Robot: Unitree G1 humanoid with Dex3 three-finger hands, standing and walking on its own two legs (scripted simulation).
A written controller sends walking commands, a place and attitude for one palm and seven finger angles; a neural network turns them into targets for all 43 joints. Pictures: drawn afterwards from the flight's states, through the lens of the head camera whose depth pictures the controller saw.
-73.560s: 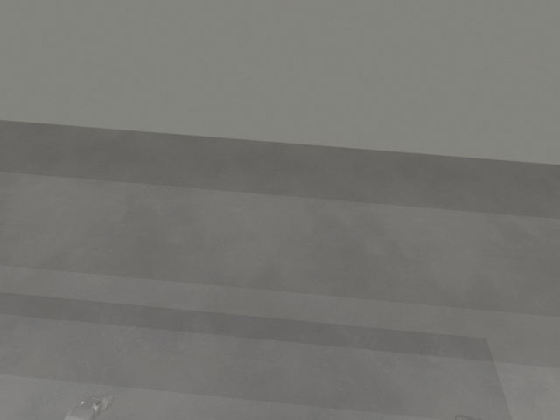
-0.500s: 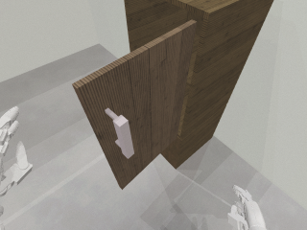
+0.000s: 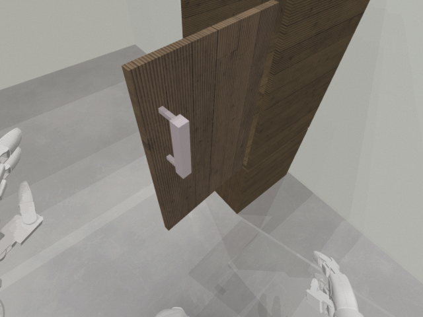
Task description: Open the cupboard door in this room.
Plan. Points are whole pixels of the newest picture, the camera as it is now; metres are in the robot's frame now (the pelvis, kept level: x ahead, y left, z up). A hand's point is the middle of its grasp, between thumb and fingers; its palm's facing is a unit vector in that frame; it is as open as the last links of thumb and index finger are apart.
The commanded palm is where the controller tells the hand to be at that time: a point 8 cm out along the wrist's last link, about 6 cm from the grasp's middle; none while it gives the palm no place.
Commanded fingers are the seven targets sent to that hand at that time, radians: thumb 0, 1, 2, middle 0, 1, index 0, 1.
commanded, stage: step back with the hand held close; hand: left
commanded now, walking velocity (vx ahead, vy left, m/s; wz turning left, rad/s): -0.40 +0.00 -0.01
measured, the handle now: (174, 143) +0.41 +0.10 +0.09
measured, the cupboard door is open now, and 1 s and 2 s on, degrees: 95 95 95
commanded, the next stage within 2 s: stop stepping back and stand still in 0.32 s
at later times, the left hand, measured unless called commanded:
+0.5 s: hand out of the picture +0.09 +0.21 +0.18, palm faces +0.30 -0.83 -0.48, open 7.4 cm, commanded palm +0.03 +0.27 +0.19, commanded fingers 0.00 0.90 0.90 -0.20 -0.30 -0.20 -0.30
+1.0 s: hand out of the picture -0.02 +0.22 +0.19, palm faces +0.42 -0.78 -0.46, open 7.4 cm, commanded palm -0.07 +0.26 +0.19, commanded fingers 0.00 0.90 0.90 -0.20 -0.30 -0.20 -0.30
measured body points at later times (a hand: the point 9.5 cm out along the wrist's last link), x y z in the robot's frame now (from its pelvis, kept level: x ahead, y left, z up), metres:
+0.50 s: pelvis -0.14 -0.02 +0.01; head -0.10 +0.00 +0.45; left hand +0.06 +0.26 +0.21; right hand +0.03 -0.25 -0.08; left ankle -0.04 +0.08 -0.69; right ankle -0.23 -0.12 -0.73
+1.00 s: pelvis -0.22 -0.03 +0.02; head -0.24 -0.04 +0.47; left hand -0.05 +0.26 +0.21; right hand -0.10 -0.29 -0.08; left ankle -0.21 +0.12 -0.67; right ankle -0.19 -0.10 -0.73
